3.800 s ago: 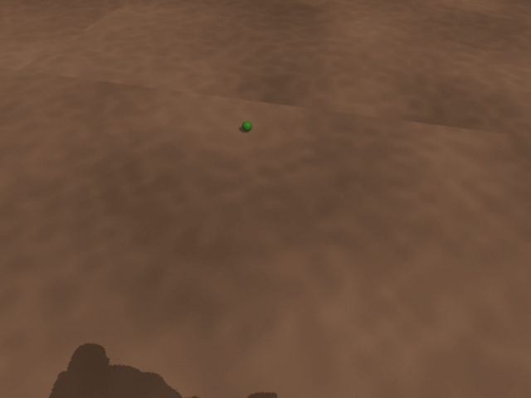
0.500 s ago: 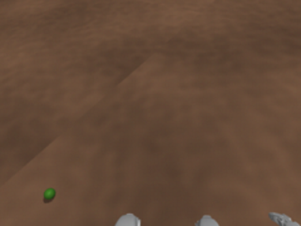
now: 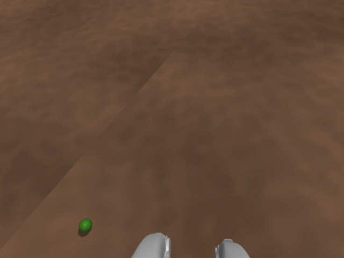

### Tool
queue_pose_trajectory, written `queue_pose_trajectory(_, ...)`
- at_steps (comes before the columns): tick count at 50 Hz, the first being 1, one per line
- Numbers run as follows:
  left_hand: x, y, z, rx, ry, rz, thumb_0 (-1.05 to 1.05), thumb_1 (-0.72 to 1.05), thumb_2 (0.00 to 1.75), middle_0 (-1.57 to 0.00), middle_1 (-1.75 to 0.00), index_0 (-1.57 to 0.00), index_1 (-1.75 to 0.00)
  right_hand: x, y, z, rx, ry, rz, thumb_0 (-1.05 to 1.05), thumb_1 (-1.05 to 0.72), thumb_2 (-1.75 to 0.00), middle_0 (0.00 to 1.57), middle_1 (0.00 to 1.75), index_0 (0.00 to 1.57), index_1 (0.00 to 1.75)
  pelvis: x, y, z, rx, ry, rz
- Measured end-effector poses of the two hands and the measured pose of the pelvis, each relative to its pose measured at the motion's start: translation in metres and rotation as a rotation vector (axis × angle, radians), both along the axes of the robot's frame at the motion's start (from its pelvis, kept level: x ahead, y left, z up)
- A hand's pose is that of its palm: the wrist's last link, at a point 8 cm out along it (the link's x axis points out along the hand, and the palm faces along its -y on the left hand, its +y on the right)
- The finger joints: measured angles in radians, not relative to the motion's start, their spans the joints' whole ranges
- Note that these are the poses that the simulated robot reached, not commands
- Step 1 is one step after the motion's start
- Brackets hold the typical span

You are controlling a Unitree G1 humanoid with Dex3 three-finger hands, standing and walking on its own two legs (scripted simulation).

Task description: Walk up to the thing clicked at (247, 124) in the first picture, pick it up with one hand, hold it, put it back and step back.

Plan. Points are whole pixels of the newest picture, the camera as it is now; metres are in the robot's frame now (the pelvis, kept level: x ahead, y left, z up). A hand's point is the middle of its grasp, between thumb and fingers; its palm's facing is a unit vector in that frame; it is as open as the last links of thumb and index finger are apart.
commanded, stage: walk up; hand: left
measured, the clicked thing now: (85, 225) +0.38 +0.55 -0.69
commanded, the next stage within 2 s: none
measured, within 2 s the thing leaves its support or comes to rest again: neither
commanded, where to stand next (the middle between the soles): -0.05 +0.43 m, yaw -16 degrees
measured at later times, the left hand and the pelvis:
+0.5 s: hand out of the picture +0.05 +0.54 -0.11, palm faces -0.16 -0.83 -0.54, open 7.4 cm; pelvis -0.06 +0.25 +0.01, yaw -7 degrees
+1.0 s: hand out of the picture -0.01 +0.82 -0.13, palm faces -0.15 -0.80 -0.58, open 7.4 cm; pelvis -0.14 +0.50 +0.00, yaw -12 degrees
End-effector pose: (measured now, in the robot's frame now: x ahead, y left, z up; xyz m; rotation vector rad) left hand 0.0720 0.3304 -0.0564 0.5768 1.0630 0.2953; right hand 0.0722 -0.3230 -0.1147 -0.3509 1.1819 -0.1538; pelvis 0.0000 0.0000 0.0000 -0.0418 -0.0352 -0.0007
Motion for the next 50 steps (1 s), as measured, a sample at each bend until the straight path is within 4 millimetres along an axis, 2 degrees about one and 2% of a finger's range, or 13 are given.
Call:
queue_pose_trajectory(4,-0.011,0.047,0.005,0.024,0.008,-0.019,0.00,0.90,0.90,-0.21,-0.30,-0.22,-0.30,0.001,0.036,0.002,0.013,-0.047,0.005,0.01,-0.91,-0.90,0.21,0.30,0.20,0.30,-0.011,0.041,-0.001,0.023,0.006,-0.017)
queue_pose_trajectory(9,-0.019,0.131,-0.002,0.065,0.010,-0.042,0.00,0.89,0.90,-0.21,-0.30,-0.22,-0.31,-0.004,0.084,0.003,-0.037,-0.095,-0.003,0.01,-0.91,-0.90,0.21,0.30,0.20,0.30,-0.026,0.108,-0.017,0.030,0.026,-0.048)
queue_pose_trajectory(12,-0.023,0.186,-0.013,0.090,0.022,-0.020,0.00,0.89,0.90,-0.21,-0.30,-0.22,-0.31,-0.021,0.120,0.002,-0.071,-0.108,-0.017,0.00,-0.91,-0.90,0.20,0.30,0.20,0.30,-0.037,0.150,-0.026,0.049,0.006,-0.071)
queue_pose_trajectory(14,-0.023,0.210,-0.016,0.097,0.043,0.006,0.01,0.90,0.90,-0.21,-0.30,-0.21,-0.30,-0.040,0.146,0.005,-0.071,-0.097,-0.045,0.00,-0.91,-0.90,0.20,0.30,0.20,0.30,-0.041,0.171,-0.023,0.015,0.003,-0.077)
queue_pose_trajectory(18,-0.020,0.234,-0.014,0.051,0.070,-0.012,0.01,0.90,0.90,-0.21,-0.30,-0.21,-0.30,-0.079,0.196,0.016,-0.047,-0.047,-0.110,0.00,-0.91,-0.90,0.21,0.30,0.20,0.30,-0.050,0.200,-0.005,0.004,0.007,-0.088)
queue_pose_trajectory(23,-0.021,0.243,-0.011,-0.020,0.084,-0.063,0.01,0.90,0.90,-0.21,-0.30,-0.21,-0.30,-0.115,0.242,0.021,-0.021,0.006,-0.141,0.01,-0.91,-0.90,0.21,0.30,0.20,0.30,-0.060,0.238,0.009,0.009,0.021,-0.112)
queue_pose_trajectory(26,-0.029,0.251,-0.013,-0.034,0.070,-0.105,0.01,0.90,0.90,-0.21,-0.30,-0.21,-0.30,-0.126,0.262,0.011,-0.011,0.018,-0.152,0.01,-0.90,-0.90,0.21,0.30,0.20,0.30,-0.067,0.261,0.004,0.012,0.030,-0.139)
queue_pose_trajectory(30,-0.045,0.279,-0.013,-0.030,0.053,-0.109,0.00,0.90,0.90,-0.21,-0.30,-0.21,-0.30,-0.133,0.295,0.004,-0.011,0.025,-0.145,0.01,-0.91,-0.90,0.21,0.30,0.20,0.30,-0.085,0.295,0.002,-0.006,0.001,-0.137)
queue_pose_trajectory(36,-0.059,0.345,-0.005,0.001,0.019,-0.121,0.01,0.90,0.90,-0.21,-0.30,-0.22,-0.30,-0.132,0.342,0.006,-0.008,-0.038,-0.130,0.01,-0.91,-0.90,0.21,0.30,0.20,0.30,-0.106,0.356,0.000,0.028,-0.001,-0.142)
queue_pose_trajectory(41,-0.062,0.429,-0.013,0.043,-0.007,-0.140,0.00,0.89,0.90,-0.21,-0.30,-0.22,-0.31,-0.140,0.388,0.003,-0.063,-0.078,-0.142,0.01,-0.91,-0.90,0.21,0.30,0.20,0.30,-0.122,0.423,-0.019,0.031,0.014,-0.155)
queue_pose_trajectory(43,-0.065,0.466,-0.021,0.059,-0.005,-0.120,0.00,0.89,0.90,-0.21,-0.30,-0.22,-0.31,-0.150,0.413,0.001,-0.080,-0.083,-0.155,0.00,-0.91,-0.90,0.20,0.30,0.20,0.30,-0.131,0.450,-0.025,0.061,-0.011,-0.178)
queue_pose_trajectory(45,-0.070,0.492,-0.024,0.070,0.015,-0.087,0.01,0.90,0.90,-0.21,-0.30,-0.21,-0.30,-0.166,0.441,0.001,-0.071,-0.073,-0.176,0.00,-0.91,-0.90,0.20,0.30,0.20,0.30,-0.135,0.471,-0.024,0.027,-0.016,-0.187)
queue_pose_trajectory(50,-0.079,0.522,-0.024,0.008,0.070,-0.080,0.01,0.90,0.90,-0.21,-0.30,-0.21,-0.30,-0.204,0.506,0.012,-0.021,-0.015,-0.238,0.01,-0.91,-0.90,0.21,0.30,0.20,0.30,-0.141,0.501,-0.003,0.009,-0.004,-0.200)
